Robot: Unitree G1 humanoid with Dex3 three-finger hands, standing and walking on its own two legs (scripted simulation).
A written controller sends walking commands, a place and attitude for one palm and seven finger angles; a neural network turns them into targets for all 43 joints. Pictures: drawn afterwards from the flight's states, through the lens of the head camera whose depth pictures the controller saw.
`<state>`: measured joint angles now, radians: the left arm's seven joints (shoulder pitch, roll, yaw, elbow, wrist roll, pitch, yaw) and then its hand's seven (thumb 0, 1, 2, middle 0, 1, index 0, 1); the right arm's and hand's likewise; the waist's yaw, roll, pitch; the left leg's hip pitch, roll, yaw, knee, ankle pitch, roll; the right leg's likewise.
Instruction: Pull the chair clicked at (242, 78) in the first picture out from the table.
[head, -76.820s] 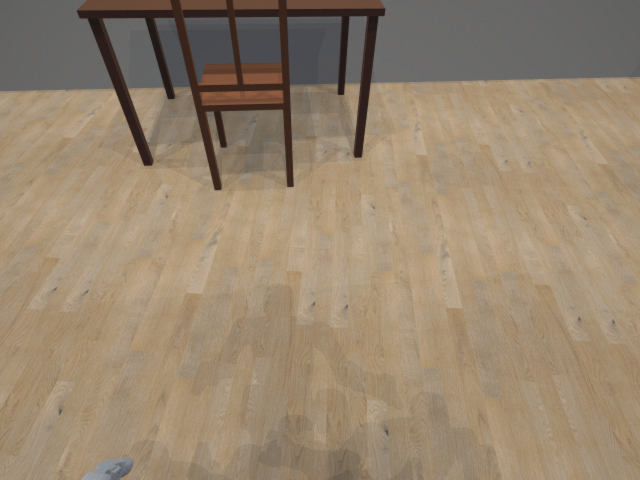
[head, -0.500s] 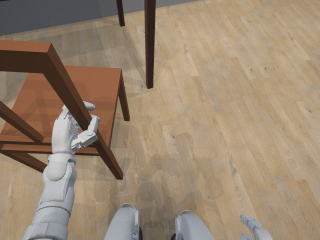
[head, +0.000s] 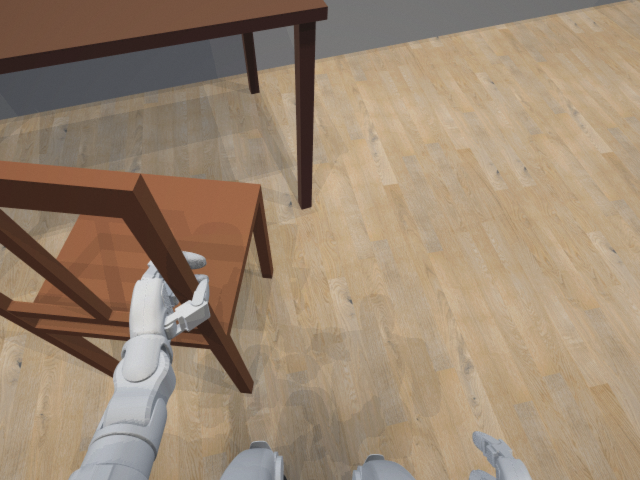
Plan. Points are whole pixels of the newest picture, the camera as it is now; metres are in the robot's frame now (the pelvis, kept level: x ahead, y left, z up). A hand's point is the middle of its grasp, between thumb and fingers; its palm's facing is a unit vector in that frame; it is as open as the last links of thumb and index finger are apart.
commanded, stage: step backward, pulling the chair out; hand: left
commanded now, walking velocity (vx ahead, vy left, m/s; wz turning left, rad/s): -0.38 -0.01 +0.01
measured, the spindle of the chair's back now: (52, 270) +0.39 +0.37 -0.02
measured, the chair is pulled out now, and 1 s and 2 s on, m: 0.28 0.39 0.50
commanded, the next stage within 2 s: stop walking, hand still on the chair in 1.98 s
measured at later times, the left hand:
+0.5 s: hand (198, 353) +0.27 +0.15 -0.02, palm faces +0.11 -0.99 -0.11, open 5.6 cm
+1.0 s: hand (207, 386) +0.23 +0.14 -0.02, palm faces -0.01 -0.99 -0.16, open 5.6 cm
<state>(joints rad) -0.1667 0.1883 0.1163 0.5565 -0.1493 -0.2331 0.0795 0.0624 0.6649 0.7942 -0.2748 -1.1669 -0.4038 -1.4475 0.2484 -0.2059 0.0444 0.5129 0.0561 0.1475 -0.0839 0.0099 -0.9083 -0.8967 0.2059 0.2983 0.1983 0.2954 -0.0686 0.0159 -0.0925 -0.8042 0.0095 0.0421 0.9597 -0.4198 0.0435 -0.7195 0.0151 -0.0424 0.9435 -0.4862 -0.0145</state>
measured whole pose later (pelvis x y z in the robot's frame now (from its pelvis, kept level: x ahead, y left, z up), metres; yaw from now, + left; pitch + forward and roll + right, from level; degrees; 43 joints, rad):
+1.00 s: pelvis -0.10 +0.01 +0.04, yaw +0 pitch +3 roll +0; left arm -0.35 0.17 -0.02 0.92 -0.05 -0.25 0.10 0.03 0.63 0.71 -0.20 -1.09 -0.50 -1.45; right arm 0.21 -0.24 0.00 0.65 0.03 0.06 -0.12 0.01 -0.91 -0.90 0.20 0.30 0.20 0.30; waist -0.05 -0.01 0.10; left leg -0.45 -0.02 0.04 0.59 -0.19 0.05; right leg -0.45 -0.01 0.00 0.67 -0.33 -0.02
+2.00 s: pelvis -0.19 +0.00 +0.05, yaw +0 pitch +1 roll +0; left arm -0.33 0.14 -0.04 0.93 -0.05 -0.19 0.09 0.08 0.59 0.75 -0.22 -1.13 -0.50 -1.45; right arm 0.24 -0.25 0.02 0.67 0.03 0.08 -0.13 0.01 -0.91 -0.90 0.21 0.30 0.20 0.30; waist -0.04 0.00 0.08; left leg -0.34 -0.01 0.00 0.58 -0.26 0.01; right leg -0.44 -0.02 -0.04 0.56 -0.19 0.00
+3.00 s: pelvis -0.12 -0.01 +0.06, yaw +0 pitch +1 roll +0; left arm -0.01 0.13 -0.07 0.65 -0.02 -0.13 0.09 0.11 0.57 0.76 -0.21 -1.17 -0.50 -1.45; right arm 0.22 -0.21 0.04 0.63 0.02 0.05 -0.11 0.01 -0.91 -0.90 0.21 0.30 0.20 0.30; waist -0.02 0.01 0.04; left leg -0.14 0.02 -0.01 0.43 -0.30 -0.01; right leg -0.25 0.01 -0.04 0.43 -0.19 -0.02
